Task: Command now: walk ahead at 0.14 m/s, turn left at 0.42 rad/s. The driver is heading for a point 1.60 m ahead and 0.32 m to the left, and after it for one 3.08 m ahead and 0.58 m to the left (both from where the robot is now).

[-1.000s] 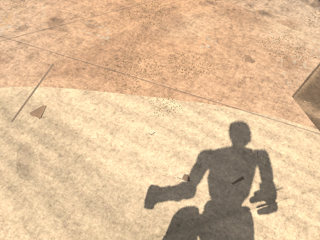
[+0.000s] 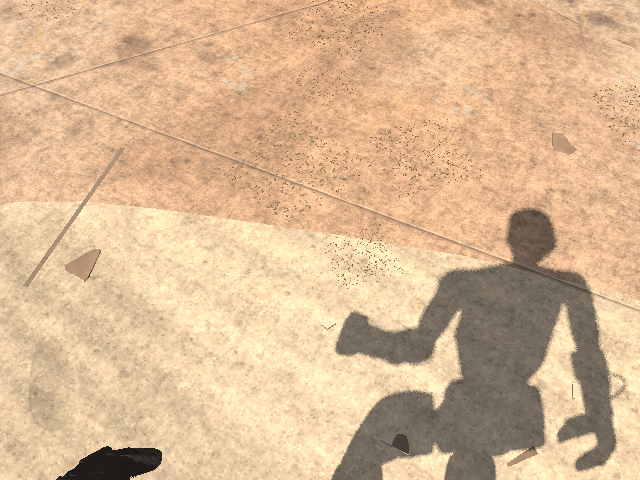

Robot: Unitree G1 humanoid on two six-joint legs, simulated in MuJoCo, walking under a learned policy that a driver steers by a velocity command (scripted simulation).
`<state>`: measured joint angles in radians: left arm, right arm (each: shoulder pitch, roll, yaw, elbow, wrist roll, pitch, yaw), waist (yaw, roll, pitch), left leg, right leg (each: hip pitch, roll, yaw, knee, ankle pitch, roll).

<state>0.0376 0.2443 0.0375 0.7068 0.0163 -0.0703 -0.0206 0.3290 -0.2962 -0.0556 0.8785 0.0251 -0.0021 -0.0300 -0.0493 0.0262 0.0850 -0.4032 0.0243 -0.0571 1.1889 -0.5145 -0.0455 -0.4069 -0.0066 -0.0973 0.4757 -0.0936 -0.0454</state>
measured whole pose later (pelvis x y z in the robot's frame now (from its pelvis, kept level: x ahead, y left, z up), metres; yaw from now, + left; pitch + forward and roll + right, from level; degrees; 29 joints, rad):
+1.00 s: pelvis +0.07 +0.01 +0.01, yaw +23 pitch +0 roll +0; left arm 0.14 0.24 0.02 0.87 0.01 -0.02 0.00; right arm 0.17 -0.28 -0.05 0.69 -0.01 0.05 -0.03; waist 0.00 0.03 0.04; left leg -0.23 -0.02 -0.09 0.50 -0.25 -0.01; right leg -0.20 0.01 -0.01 0.49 -0.29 -0.01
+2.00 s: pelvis +0.07 +0.01 +0.01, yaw +22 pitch -1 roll +0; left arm 0.21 0.24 0.00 1.07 0.00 0.00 0.03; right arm 0.22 -0.23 -0.03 1.00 0.00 0.01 -0.05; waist 0.01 0.00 0.03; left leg -0.19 -0.02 -0.08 0.44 -0.22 -0.01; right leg -0.17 0.01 0.01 0.44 -0.25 -0.01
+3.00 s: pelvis +0.14 +0.07 +0.02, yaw +23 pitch +1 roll +0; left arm 0.24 0.28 0.06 0.97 -0.03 -0.09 0.00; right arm 0.44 -0.20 -0.03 1.09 0.01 -0.11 0.01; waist -0.04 -0.04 -0.02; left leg -0.05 -0.04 0.01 0.29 -0.26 0.05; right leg -0.49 -0.05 0.00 0.98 -0.24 -0.07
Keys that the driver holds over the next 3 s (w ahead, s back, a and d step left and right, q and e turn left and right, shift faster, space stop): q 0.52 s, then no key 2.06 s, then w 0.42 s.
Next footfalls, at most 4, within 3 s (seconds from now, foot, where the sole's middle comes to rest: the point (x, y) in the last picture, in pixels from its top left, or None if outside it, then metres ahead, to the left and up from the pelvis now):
0.32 left None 0.06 0.14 -0.77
0.78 right None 0.14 -0.09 -0.77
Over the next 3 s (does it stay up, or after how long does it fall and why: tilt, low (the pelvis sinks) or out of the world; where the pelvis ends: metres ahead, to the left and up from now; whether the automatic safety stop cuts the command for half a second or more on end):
stays up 0.14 0.07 0.02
